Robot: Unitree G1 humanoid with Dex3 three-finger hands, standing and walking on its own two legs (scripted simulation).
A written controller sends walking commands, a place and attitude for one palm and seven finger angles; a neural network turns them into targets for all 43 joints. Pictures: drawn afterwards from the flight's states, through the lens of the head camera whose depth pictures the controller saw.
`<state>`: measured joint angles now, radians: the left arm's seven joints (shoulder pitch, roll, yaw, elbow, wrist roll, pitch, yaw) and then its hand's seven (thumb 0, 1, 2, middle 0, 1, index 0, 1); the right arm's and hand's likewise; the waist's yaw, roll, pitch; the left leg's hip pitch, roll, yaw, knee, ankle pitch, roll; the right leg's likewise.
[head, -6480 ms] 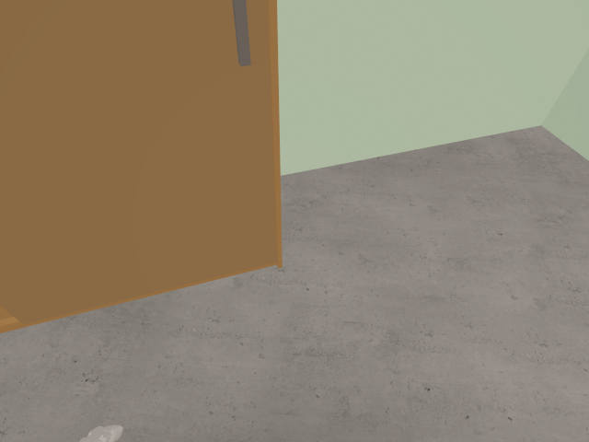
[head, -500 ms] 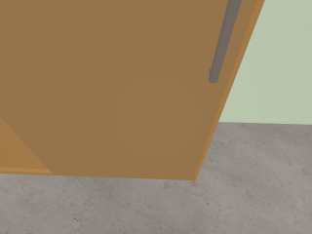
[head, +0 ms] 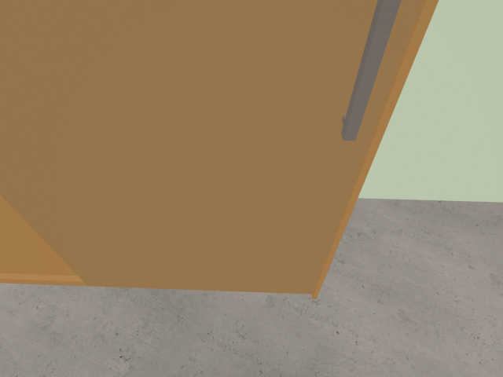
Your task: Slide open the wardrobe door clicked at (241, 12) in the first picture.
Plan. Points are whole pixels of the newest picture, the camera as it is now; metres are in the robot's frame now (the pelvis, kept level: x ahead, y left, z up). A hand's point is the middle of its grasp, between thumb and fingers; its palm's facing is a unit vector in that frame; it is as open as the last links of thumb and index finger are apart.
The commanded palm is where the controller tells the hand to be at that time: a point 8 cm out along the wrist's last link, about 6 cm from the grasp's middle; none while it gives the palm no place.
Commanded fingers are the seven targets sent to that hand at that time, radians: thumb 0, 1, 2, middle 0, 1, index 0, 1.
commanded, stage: look again from close up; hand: right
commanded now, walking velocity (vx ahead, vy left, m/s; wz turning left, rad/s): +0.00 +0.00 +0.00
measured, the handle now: (363, 69) +0.53 -0.14 +0.24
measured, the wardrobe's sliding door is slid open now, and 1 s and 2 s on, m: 0.00 0.00 0.00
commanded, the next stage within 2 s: raise the hand with hooked fingers in 0.26 s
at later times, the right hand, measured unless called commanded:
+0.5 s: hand (395, 375) +0.16 -0.21 -0.07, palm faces +0.27 +0.95 -0.15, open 7.5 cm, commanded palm +0.11 -0.25 -0.05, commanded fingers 0.00 -0.71 -0.82 0.21 0.42 0.21 0.42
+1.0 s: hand (416, 339) +0.19 -0.20 +0.04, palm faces +0.01 +1.00 -0.10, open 9.9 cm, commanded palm +0.15 -0.26 +0.06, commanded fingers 0.00 -0.13 -0.57 0.25 0.80 0.25 0.80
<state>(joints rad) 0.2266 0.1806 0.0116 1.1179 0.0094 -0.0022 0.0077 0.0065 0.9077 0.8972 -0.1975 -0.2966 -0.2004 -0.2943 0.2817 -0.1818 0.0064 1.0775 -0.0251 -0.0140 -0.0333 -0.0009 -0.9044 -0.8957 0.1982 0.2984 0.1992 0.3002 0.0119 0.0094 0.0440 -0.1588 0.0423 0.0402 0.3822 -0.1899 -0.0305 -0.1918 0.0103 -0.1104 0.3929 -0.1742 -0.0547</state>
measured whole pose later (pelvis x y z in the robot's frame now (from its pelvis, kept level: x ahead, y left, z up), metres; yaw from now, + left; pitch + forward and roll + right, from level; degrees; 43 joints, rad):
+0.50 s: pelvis +0.01 +0.00 -0.01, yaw -2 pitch -1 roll -1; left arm 0.33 0.20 0.00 0.87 -0.03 -0.20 0.05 0.01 0.91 0.90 -0.20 -0.30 -0.20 -0.29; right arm 0.45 -0.20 -0.08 0.25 0.14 -0.06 -0.06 0.01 -0.87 -0.88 0.20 0.32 0.20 0.32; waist 0.02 0.02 0.00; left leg -0.22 0.07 0.05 0.52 -0.29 -0.01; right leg -0.24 0.04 -0.08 0.48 -0.22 -0.05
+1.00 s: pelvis +0.01 +0.05 -0.04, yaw -4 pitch +4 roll +3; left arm 0.20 0.24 -0.04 0.59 -0.05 -0.28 0.08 0.01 0.90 0.90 -0.20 -0.30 -0.20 -0.29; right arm 0.37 -0.35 -0.31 -0.01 0.36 -0.29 0.48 0.01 -0.35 -0.66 0.24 0.65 0.24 0.65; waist -0.03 -0.02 -0.07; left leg -0.45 -0.01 0.15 0.80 -0.42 0.04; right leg -0.55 -0.06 0.02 0.87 -0.40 0.01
